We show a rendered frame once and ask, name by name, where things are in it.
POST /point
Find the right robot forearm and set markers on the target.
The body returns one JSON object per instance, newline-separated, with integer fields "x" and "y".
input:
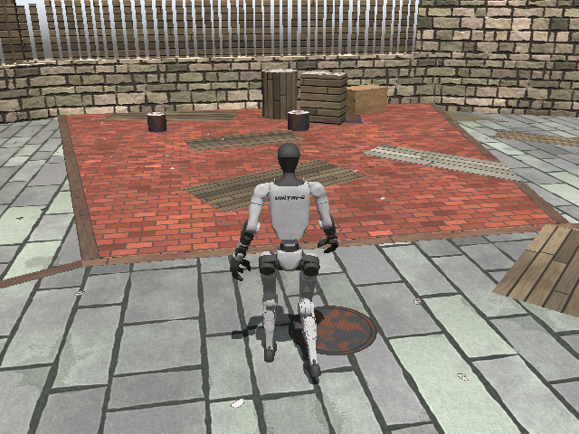
{"x": 331, "y": 233}

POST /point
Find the left robot forearm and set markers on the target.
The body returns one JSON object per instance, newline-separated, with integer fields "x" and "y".
{"x": 243, "y": 244}

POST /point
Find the robot left hand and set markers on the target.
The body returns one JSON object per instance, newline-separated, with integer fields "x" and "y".
{"x": 235, "y": 267}

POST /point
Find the robot right hand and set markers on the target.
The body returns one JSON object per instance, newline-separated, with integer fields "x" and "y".
{"x": 324, "y": 242}

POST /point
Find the robot torso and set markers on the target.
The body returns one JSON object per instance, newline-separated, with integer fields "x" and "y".
{"x": 289, "y": 207}

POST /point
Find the left robot foot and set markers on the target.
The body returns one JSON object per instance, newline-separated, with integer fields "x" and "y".
{"x": 269, "y": 354}

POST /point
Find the robot right upper arm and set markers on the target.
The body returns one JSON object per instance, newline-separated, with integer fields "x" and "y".
{"x": 317, "y": 190}

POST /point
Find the robot left upper arm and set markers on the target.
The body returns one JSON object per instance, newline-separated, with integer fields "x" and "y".
{"x": 259, "y": 192}

